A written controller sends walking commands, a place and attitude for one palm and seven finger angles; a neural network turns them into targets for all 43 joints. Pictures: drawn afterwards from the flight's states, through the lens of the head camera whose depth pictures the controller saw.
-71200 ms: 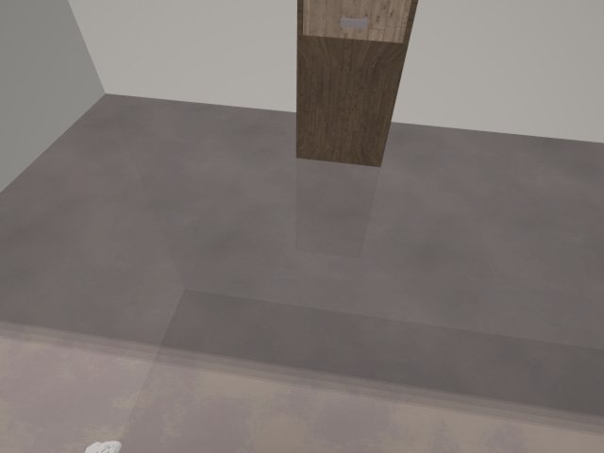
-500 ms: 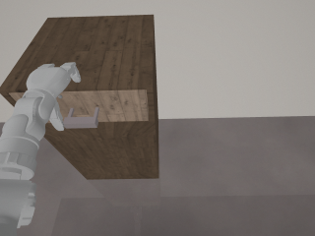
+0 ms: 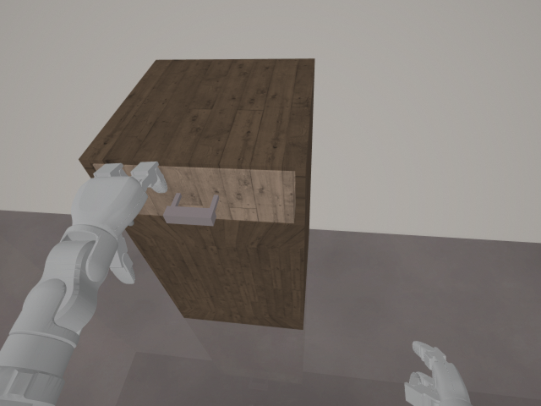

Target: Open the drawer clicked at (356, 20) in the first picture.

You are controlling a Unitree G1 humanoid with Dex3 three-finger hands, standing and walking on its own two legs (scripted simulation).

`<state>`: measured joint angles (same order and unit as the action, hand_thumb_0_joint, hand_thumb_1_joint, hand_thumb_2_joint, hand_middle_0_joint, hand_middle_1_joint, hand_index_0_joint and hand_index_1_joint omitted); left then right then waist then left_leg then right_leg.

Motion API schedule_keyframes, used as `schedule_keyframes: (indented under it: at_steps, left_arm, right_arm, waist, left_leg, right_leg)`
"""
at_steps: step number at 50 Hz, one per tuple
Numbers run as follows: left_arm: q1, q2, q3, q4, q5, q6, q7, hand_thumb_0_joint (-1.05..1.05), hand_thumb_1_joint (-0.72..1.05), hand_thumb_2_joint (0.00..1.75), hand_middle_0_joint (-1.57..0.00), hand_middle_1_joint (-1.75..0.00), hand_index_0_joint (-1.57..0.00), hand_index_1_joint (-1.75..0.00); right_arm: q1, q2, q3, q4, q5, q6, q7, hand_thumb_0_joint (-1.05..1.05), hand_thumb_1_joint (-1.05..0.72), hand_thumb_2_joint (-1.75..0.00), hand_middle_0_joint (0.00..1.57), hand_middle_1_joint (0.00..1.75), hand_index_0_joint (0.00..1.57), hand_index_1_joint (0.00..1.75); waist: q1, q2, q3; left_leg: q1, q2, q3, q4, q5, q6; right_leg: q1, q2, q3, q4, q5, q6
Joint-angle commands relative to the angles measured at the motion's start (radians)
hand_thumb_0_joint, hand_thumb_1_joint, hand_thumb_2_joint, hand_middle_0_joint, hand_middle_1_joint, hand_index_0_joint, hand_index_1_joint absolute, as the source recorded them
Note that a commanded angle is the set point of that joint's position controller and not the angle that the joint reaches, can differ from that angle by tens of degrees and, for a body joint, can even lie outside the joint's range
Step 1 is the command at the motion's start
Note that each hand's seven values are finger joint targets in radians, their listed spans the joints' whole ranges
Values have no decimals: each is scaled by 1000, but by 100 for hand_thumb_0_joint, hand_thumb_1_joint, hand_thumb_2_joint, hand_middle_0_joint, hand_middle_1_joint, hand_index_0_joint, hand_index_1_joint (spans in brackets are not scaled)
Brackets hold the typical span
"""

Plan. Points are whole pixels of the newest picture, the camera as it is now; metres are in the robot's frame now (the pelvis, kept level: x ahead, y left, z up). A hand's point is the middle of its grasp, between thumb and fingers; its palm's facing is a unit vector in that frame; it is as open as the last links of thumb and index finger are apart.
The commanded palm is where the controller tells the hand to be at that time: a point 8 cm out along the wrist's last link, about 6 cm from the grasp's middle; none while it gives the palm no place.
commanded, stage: draw the hand back to the body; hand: left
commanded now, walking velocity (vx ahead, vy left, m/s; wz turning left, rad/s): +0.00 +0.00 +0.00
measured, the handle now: (193, 207) +0.49 +0.23 -0.04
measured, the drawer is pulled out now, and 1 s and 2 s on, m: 0.00 0.00 0.00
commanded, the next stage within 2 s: step back with the hand held close in 1.04 s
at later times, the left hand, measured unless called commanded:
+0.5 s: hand (115, 256) +0.24 +0.21 +0.16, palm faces +0.35 -0.88 -0.33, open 11.7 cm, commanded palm +0.19 +0.25 +0.18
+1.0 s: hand (83, 313) +0.18 +0.21 +0.16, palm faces +0.42 -0.83 -0.38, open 7.7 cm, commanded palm +0.13 +0.25 +0.18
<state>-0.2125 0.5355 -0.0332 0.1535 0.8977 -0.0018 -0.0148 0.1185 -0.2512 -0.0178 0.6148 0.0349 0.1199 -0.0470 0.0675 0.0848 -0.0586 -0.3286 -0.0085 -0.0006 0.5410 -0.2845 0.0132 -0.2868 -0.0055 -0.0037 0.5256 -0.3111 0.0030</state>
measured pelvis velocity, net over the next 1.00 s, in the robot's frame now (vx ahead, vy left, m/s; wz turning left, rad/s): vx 0.00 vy -0.03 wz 0.00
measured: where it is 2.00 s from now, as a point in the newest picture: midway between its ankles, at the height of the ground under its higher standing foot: outside the picture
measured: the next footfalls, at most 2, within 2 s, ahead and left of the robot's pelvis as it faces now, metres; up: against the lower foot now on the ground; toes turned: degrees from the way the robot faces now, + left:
none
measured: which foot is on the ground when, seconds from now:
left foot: down 0.00-1.00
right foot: down 0.00-1.00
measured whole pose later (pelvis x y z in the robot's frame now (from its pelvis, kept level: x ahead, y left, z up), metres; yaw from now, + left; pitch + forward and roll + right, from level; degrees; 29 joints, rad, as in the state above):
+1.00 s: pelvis +0.00 -0.03 +0.01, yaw +0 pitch -5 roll +0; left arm 0.51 0.30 0.27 -0.41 -0.06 -0.11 0.10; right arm 0.17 -0.20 0.00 0.64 -0.01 -0.13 -0.08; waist 0.08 0.08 0.02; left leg -0.09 0.04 -0.02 0.39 -0.22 -0.03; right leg -0.03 0.04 -0.02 0.34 -0.23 -0.03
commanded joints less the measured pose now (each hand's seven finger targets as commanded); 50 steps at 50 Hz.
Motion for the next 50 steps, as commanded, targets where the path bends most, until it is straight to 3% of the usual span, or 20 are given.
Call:
schedule_keyframes:
  at_steps: [1, 2, 3, 4, 5, 6, 7, 11, 13, 14, 15, 16, 17, 23, 29, 35, 37, 41, 43, 50]
  left_arm:
    - [-257, 227, 148, -254, -14, 1, 28, 0, -50, 30, -30, -120, -30, -120]
    - [-228, 255, 178, -274, -17, -3, 29, 0, -50, 30, -30, -120, -30, -120]
    - [-306, -105, 159, -294, -737, -48, 55, 0, -47, 32, -30, -118, -30, -118]
    - [-247, -14, 210, -315, -795, -70, 77, 0, -43, 33, -29, -115, -29, -115]
    - [-150, 18, 301, -339, -886, -83, 90, 0, -40, 34, -29, -113, -29, -113]
    - [-135, 36, 333, -390, -915, -95, 99, 0, -36, 36, -29, -111, -29, -111]
    - [-148, 28, 342, -452, -932, -107, 107, 0, -32, 37, -29, -109, -29, -109]
    - [-5, -26, 352, -452, -964, -122, 120, 0, -18, 43, -28, -100, -28, -100]
    - [39, -30, 359, -503, -967, -133, 121, 0, -12, 47, -27, -95, -27, -95]
    - [75, -40, 354, -516, -971, -135, 119, 0, -8, 48, -27, -93, -27, -93]
    - [124, -26, 373, -516, -973, -139, 118, 0, -5, 50, -27, -91, -27, -91]
    - [156, -53, 353, -534, -976, -140, 115, 0, -1, 51, -26, -88, -26, -88]
    - [177, -42, 368, -574, -978, -143, 115, 0, 2, 52, -26, -86, -26, -86]
    - [370, -36, 402, -663, -982, -153, 114, 0, 23, 62, -25, -73, -25, -73]
    - [528, -43, 413, -749, -977, -171, 117, 0, 44, 70, -23, -59, -23, -59]
    - [673, -39, 434, -808, -973, -180, 119, 0, 65, 80, -22, -46, -22, -46]
    - [725, -53, 435, -807, -977, -178, 119, 0, 73, 82, -21, -41, -21, -41]
    - [646, -56, 421, -805, -968, -177, 126, 0, 87, 88, -20, -32, -20, -32]
    - [640, -62, 417, -785, -969, -172, 127, 0, 90, 90, -20, -30, -20, -30]
    - [636, -55, 423, -788, -964, -165, 130, 0, 90, 90, -20, -30, -20, -30]
  right_arm:
    - [-104, -111, -20, -136, -8, -44, -14, 0, -90, -90, 20, 30, 20, 30]
    - [-108, -110, -20, -135, -10, -45, -15, 0, -90, -90, 20, 30, 20, 30]
    - [-58, -30, 8, -220, 21, -88, -26, 0, -90, -90, 20, 30, 20, 30]
    - [-86, -63, 21, -197, 9, -122, -35, 0, -90, -90, 20, 30, 20, 30]
    - [-90, -77, 26, -192, 0, -138, -53, 0, -90, -90, 20, 30, 20, 30]
    - [-84, -77, 30, -179, -8, -151, -61, 0, -90, -90, 20, 30, 20, 30]
    - [-80, -73, 34, -174, -14, -168, -63, 0, -90, -90, 20, 30, 20, 30]
    - [-73, -65, 40, -146, -28, -206, -60, 0, -90, -90, 20, 30, 20, 30]
    - [-74, -66, 36, -145, -31, -221, -56, 0, -90, -90, 20, 30, 20, 30]
    - [-74, -65, 36, -146, -35, -228, -53, 0, -90, -90, 20, 30, 20, 30]
    - [-74, -70, 30, -141, -35, -235, -50, 0, -90, -90, 20, 30, 20, 30]
    - [-76, -67, 30, -143, -34, -239, -47, 0, -90, -90, 20, 30, 20, 30]
    - [-74, -69, 24, -145, -36, -243, -45, 0, -90, -90, 20, 30, 20, 30]
    - [-72, -74, 3, -139, -38, -264, -35, 0, -90, -90, 20, 30, 20, 30]
    - [-66, -73, -12, -134, -40, -285, -37, 0, -90, -90, 20, 30, 20, 30]
    - [-67, -62, -19, -136, -39, -298, -41, 0, -90, -90, 20, 30, 20, 30]
    - [-70, -54, -19, -139, -39, -297, -45, 0, -90, -90, 20, 30, 20, 30]
    - [-63, -56, -17, -129, -43, -305, -50, 0, -90, -90, 20, 30, 20, 30]
    - [-64, -54, -14, -129, -45, -305, -53, 0, -90, -90, 20, 30, 20, 30]
    - [-73, -52, -10, -126, -49, -312, -46, 0, -90, -90, 20, 30, 20, 30]
  waist:
    - [-2, -38, -216]
    - [6, -33, -221]
    - [-96, -107, -113]
    - [-64, -140, -130]
    - [-42, -185, -148]
    - [-30, -93, -175]
    - [-28, -23, -189]
    - [-24, 19, -53]
    - [-20, 38, -60]
    - [-19, 32, -53]
    - [-15, -13, -45]
    - [-18, -2, -35]
    - [-16, 8, -60]
    - [-12, -53, -61]
    - [-9, -34, -36]
    - [-3, -41, 5]
    - [0, -68, 26]
    - [-16, -46, 53]
    - [-12, -79, 54]
    - [2, -38, 32]
  left_leg:
    - [178, -12, 11, -74, 334, 5]
    - [185, -14, 13, -78, 340, 6]
    - [303, 17, 31, -98, 247, 30]
    - [325, 27, 16, -114, 222, 30]
    - [319, 27, 15, -136, 232, 27]
    - [333, 21, 24, -146, 285, 20]
    - [346, 19, 28, -155, 312, 10]
    - [299, 23, 32, -206, 284, -6]
    - [308, 21, 33, -214, 297, -8]
    - [305, 20, 34, -214, 307, -7]
    - [301, 24, 34, -216, 305, -7]
    - [299, 24, 37, -217, 305, -5]
    - [310, 21, 41, -209, 326, -3]
    - [308, 18, 50, -194, 341, 2]
    - [313, 14, 56, -178, 331, 4]
    - [303, 13, 55, -173, 286, 1]
    - [292, 16, 52, -173, 270, 3]
    - [302, 16, 47, -175, 238, 2]
    - [301, 16, 43, -176, 235, 6]
    - [301, 16, 35, -181, 249, 0]
  right_leg:
    - [61, 44, -44, -68, 250, -29]
    - [81, 45, -40, -74, 266, -32]
    - [84, 44, -57, -139, 253, -37]
    - [117, 45, -46, -137, 236, -33]
    - [160, 44, -50, -152, 240, -27]
    - [197, 37, -43, -153, 286, -27]
    - [216, 30, -42, -157, 312, -27]
    - [213, 23, -42, -202, 297, -28]
    - [229, 23, -38, -209, 310, -30]
    - [235, 22, -39, -210, 325, -29]
    - [237, 26, -37, -222, 320, -27]
    - [238, 21, -34, -221, 324, -25]
    - [250, 19, -30, -218, 353, -25]
    - [249, 17, -25, -225, 383, -12]
    - [215, 12, -17, -234, 371, -6]
    - [181, 16, -8, -257, 309, -5]
    - [169, 16, -7, -259, 292, -2]
    - [139, 14, -4, -276, 238, -2]
    - [141, 14, -6, -274, 230, -1]
    - [170, 12, -2, -271, 242, -7]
